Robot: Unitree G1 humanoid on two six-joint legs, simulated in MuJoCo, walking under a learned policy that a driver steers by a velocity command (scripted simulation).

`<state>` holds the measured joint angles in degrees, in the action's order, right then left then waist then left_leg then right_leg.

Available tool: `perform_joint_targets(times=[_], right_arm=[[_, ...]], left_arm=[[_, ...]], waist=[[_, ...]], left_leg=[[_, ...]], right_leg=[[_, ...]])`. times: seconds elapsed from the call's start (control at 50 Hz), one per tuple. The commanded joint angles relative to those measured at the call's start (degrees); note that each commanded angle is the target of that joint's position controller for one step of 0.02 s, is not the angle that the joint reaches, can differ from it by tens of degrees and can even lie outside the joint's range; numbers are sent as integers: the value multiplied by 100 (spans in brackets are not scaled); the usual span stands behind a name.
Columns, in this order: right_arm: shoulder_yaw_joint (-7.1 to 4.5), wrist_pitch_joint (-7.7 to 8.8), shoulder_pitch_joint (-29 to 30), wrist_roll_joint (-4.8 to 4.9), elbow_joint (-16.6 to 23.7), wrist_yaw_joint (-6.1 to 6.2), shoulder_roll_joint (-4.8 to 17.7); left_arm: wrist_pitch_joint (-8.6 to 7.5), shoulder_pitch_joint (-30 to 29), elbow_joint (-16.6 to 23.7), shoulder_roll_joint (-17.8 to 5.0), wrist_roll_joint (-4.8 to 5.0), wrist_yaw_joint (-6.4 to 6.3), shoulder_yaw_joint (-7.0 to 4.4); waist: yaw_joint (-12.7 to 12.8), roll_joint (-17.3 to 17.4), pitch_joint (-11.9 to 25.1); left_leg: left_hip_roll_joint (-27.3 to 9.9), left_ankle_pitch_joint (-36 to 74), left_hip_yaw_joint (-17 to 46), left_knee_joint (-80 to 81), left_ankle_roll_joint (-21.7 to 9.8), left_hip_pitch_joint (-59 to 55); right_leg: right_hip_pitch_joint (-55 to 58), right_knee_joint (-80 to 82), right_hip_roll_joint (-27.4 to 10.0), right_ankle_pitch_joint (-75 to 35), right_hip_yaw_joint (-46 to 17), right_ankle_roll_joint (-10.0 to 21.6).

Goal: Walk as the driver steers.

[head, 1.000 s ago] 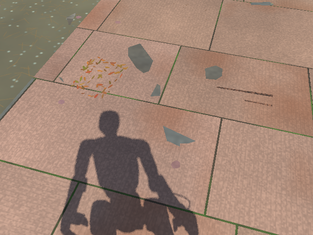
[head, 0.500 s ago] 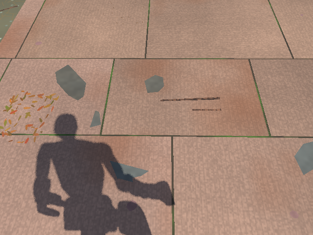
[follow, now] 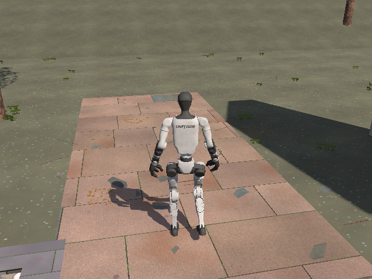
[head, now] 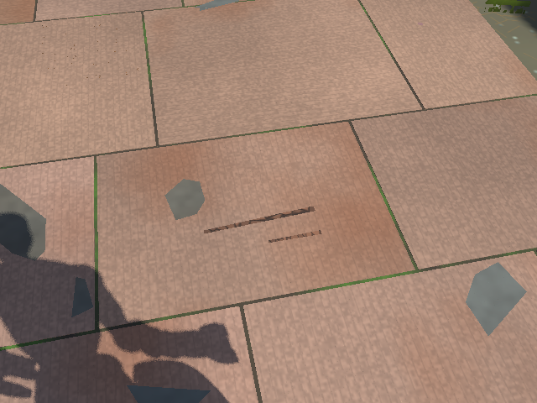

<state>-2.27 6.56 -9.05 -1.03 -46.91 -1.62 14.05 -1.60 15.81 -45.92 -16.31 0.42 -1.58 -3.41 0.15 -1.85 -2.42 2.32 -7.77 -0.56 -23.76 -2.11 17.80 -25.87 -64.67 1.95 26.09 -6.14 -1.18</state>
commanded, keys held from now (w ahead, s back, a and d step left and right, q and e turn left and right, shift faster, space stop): no key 0.70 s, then w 0.30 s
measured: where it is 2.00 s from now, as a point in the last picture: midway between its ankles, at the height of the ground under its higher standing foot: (288, 341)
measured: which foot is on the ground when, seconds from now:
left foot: down 0.00-1.00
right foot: up 0.00-0.20, down 0.22-0.94, up 0.96-1.00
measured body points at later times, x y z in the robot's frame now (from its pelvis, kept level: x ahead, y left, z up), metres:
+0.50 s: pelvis +0.10 -0.03 -0.01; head +0.11 -0.04 +0.44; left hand +0.25 +0.22 -0.11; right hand +0.17 -0.29 -0.15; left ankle +0.05 +0.10 -0.74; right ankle +0.12 -0.14 -0.74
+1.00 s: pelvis +0.13 -0.01 -0.01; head +0.14 +0.00 +0.44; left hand +0.20 +0.25 -0.15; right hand +0.13 -0.27 -0.15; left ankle +0.06 +0.10 -0.74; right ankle +0.11 -0.13 -0.72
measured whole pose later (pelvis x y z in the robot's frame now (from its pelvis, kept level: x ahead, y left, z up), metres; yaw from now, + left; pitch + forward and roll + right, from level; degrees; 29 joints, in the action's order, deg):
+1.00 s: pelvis +0.13 -0.01 -0.01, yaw +0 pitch +0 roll +0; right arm -1.5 5.0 -19.5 0.9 -60.0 0.4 13.1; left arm -3.1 13.5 -56.8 -13.8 1.5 -0.1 -3.4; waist -1.2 -0.7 0.4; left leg 0.3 -24.1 -0.3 -31.4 -1.3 7.5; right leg -17.8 -41.8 0.9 23.2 -1.5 1.8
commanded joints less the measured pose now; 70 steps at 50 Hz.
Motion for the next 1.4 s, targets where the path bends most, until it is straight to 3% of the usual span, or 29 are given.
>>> perform_joint_targets(times=[0.02, 0.1, 0.2, 0.22, 0.24, 0.26, 0.28, 0.32, 0.5, 0.7, 0.74, 0.8, 0.88, 0.92, 0.94, 0.96, 0.98, 1.0, 1.06, 1.12, 1.16, 1.24, 1.28, 1.3, 1.32, 1.34, 1.36, 1.38, 1.4], right_arm=[[-90, 7, 95, -23, 116, 14, 596], [-173, -160, 67, 69, -56, 101, 944], [-72, -270, -25, 165, -264, 105, 771], [-13, -255, -219, 100, -314, 102, 627], [-2, -229, -684, -19, -380, 82, 580], [52, -248, -947, -4, -458, 98, 399], [62, -307, -653, 10, -441, 132, 472], [25, -431, -399, 27, -439, 198, 635], [9, -584, -415, 63, -673, 297, 680], [-2, -683, -414, 64, -980, 369, 642], [5, -691, -579, 94, -1108, 371, 575], [12, -594, -459, 159, -992, 389, 552], [47, -269, -553, 211, -918, 292, 344], [43, -182, -1012, 206, -1069, 226, 329], [19, -144, -1436, 194, -1227, 214, 421], [-105, -113, -2007, 232, -1460, 227, 842], [-228, -107, -2242, 244, -1516, 203, 1289], [-181, -86, -2375, 152, -1522, 191, 1045], [-83, -80, -2252, 133, -1431, 147, 678], [11, -212, -1962, 113, -1269, 203, 424], [-10, -224, -1832, 95, -1160, 265, 579], [-141, -161, -1986, 216, -1223, 286, 892], [-186, -198, -1912, 214, -1213, 279, 947], [-185, -240, -1877, 185, -1191, 280, 914], [-169, -273, -1833, 136, -1122, 283, 883], [-68, -273, -1949, -21, -959, 280, 586], [121, -149, -2614, 146, -957, 235, -260], [-33, -16, -2001, 313, -878, 212, 373], [-120, 52, -1414, 417, -678, 202, 643]], left_arm=[[29, 358, 315, -105, -18, -23, -35], [96, -1, 351, -174, -28, -22, 1], [151, -432, 418, -354, -124, -26, -72], [146, -486, 484, -550, -172, -56, -109], [174, -550, 542, -872, -155, -98, -173], [210, -674, 501, -674, -104, -90, -128], [218, -839, 517, -407, -67, -36, -81], [179, -910, 494, -333, -112, 27, -51], [45, -885, 91, -382, -55, 58, -76], [80, -959, -460, -332, -44, 33, -71], [119, -818, -645, -333, -8, 18, -84], [76, -652, -748, -494, 45, 6, -145], [-161, -284, -870, -655, 69, 87, -194], [-192, -883, -666, -595, 96, 111, -162], [-206, -1395, -479, -426, 120, 129, -109], [-291, -1748, -289, -83, 137, 144, -23], [-424, -1838, -143, -106, 115, 162, -17], [-486, -1914, -164, -351, 123, 170, -77], [-505, -1610, -297, -180, 184, 274, -45], [-482, -1969, -148, 58, 137, 372, 30], [-447, -2337, 3, 254, 109, 424, 128], [-364, -2434, 157, -154, 146, 414, 62], [-361, -1972, 78, -437, 130, 387, -72], [-346, -1267, -133, -611, 140, 358, -187], [-314, -361, -414, -801, 160, 317, -306], [-273, 619, -618, -1273, 92, 247, -414], [-289, 821, -731, -1373, -2, 338, -359], [-346, 355, -693, -864, 60, 375, -220], [-397, -184, -607, -625, 83, 374, -142]], waist=[[198, 855, 733], [102, 853, 1063], [137, 688, 653], [80, 421, 673], [-242, -151, 828], [-363, -554, 970], [-219, -451, 728], [-114, -291, 381], [-134, 14, 616], [-139, 136, 385], [-126, 83, 343], [-10, -78, -324], [1, -733, -348], [-353, -601, -290], [-600, -253, -319], [-734, 830, -331], [-747, 1703, -424], [-793, 1382, -520], [-503, 714, -375], [-437, 769, -433], [-455, 851, -501], [-252, 1027, -561], [100, 1078, -169], [457, 1050, 287], [858, 967, 804], [1037, -98, 1613], [577, -1633, 2500], [632, -974, 1590], [485, -640, 719]], left_leg=[[-1391, 4372, 899, 588, -1100, -781], [-1371, 3918, 605, 669, -1034, -649], [-1142, 1236, 694, 476, -620, -301], [-952, 553, 643, 300, -343, -110], [-543, -463, 370, 57, -98, 198], [-362, -1047, 129, 91, 70, 108], [-332, -910, 36, 95, 166, -71], [-340, -626, 46, 3, 199, -31], [-456, 230, 120, -212, 262, -594], [-449, -60, 97, -104, 276, -674], [-305, -1339, -50, -108, 207, -528], [-280, -2724, -8, -426, -56, 165], [-208, -1990, -88, -1299, -256, 423], [-331, -1765, 79, -681, -504, -392], [-533, -1849, 445, -58, -651, -1023], [-1105, -2080, 1539, 614, -890, -1827], [-2039, -1268, 2929, 1136, -1198, -2579], [-2388, -312, 3285, 1079, -1365, -2960], [-2234, 1065, 2356, 960, -1111, -3440], [-1667, 1180, 1308, 1398, -815, -2525], [-1315, 955, 749, 1675, -707, -1549], [-1605, 1256, 636, 1802, -653, -1525], [-1677, 3115, 444, 1009, -484, -1910], [-1542, 3938, 264, 150, -366, -1845], [-1326, 3857, 147, -991, -211, -1250], [-870, 1582, -30, -2980, -49, 79], [96, -2419, 477, -4739, 149, 1540], [-208, -2351, 889, -5414, 17, 2117], [-503, -1786, 684, -5422, -121, 2391]], right_leg=[[-14, 1141, -398, -380, 115, -174], [833, 2426, -363, -1501, 331, -198], [1674, 4006, -338, -2464, 358, 167], [2066, 4155, -700, -3326, -31, 316], [2525, 3857, -1133, -4104, -384, 580], [2399, 3800, -1217, -3497, -448, 818], [1970, 3859, -959, -2661, -338, 720], [1656, 3839, -691, -2576, -177, 519], [1797, 3507, -619, -3880, -75, 567], [1635, 3696, -481, -3091, 54, 515], [1592, 3811, -331, -1296, 141, 535], [1010, 4246, -517, 1473, -324, 795], [1164, 5028, -1435, 1913, -1954, 1392], [601, 4829, -1267, 1314, -1573, 1237], [68, 4278, -852, 680, -832, 943], [-770, 2897, -91, -148, 351, 486], [-1759, 1903, 133, -355, 873, 267], [-2522, 1019, -72, 532, 632, 252], [-3236, 132, -602, -143, 510, 404], [-2321, 1188, -629, -1158, 827, 283], [-1151, 2223, -397, -1985, 1054, 204], [-202, 3098, -272, -2380, 956, 374], [468, 3234, -109, -2220, 1008, 579], [1351, 3246, 31, -2160, 1092, 723], [2614, 3224, -75, -2114, 954, 873], [4225, 3257, -1350, -1669, -654, 1224], [5122, 4600, -2513, 5, -3610, 2080], [4320, 5139, -2274, 533, -3684, 1793], [3386, 5203, -2127, 209, -2745, 1565]])
Velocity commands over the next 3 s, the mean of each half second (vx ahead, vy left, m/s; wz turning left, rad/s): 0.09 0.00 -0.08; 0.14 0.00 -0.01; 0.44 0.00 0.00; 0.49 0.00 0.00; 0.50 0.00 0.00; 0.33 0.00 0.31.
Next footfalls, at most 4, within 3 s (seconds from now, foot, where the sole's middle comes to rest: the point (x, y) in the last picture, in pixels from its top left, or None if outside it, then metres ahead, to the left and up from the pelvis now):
0.22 right None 0.16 -0.14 -0.78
1.32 right None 0.44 -0.16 -0.78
1.88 left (243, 292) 0.75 0.09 -0.78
2.44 right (322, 202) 1.07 -0.15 -0.78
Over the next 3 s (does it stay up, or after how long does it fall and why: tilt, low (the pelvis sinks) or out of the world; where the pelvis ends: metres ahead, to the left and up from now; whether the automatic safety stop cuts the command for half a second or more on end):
stays up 1.16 -0.03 -0.02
